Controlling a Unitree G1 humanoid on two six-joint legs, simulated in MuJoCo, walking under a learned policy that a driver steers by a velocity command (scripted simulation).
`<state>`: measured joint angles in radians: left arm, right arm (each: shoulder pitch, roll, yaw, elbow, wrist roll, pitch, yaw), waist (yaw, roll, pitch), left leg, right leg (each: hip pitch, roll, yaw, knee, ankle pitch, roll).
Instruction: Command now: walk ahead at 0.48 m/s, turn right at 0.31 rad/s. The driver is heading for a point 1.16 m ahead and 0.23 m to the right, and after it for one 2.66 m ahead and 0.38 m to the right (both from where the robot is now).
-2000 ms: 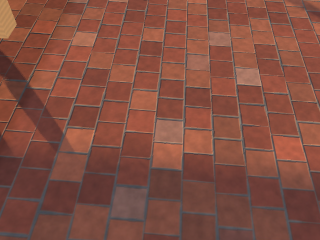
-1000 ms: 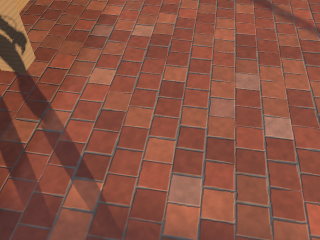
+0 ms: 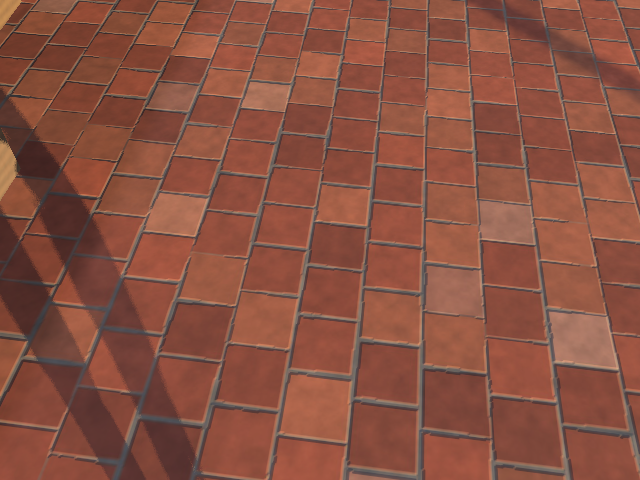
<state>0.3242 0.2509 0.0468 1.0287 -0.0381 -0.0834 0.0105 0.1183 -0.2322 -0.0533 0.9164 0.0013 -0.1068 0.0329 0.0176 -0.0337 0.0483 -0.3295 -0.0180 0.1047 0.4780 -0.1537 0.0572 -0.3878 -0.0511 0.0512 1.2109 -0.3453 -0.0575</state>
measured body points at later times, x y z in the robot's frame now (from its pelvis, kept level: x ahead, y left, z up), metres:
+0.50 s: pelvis +0.28 -0.07 -0.02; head +0.32 -0.08 +0.43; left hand +0.51 +0.14 -0.12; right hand +0.24 -0.34 -0.16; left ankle +0.12 +0.10 -0.64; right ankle +0.35 -0.16 -0.73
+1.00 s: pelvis +0.59 -0.11 -0.01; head +0.63 -0.12 +0.43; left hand +0.69 +0.15 -0.15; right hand +0.69 -0.41 -0.11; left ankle +0.73 -0.06 -0.73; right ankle +0.37 -0.16 -0.69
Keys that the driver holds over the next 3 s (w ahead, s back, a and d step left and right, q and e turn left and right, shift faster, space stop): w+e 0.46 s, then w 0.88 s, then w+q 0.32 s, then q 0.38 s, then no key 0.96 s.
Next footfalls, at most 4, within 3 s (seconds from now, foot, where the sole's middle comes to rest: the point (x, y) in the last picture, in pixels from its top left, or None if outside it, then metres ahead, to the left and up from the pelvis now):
0.44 right None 0.39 -0.17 -0.77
0.96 left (362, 351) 0.77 -0.07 -0.77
1.48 right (489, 285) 0.97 -0.40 -0.77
1.96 left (404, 207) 1.23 -0.20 -0.77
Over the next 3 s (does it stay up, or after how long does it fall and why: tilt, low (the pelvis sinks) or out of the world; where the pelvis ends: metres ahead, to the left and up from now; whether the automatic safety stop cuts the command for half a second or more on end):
stays up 1.17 -0.32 0.00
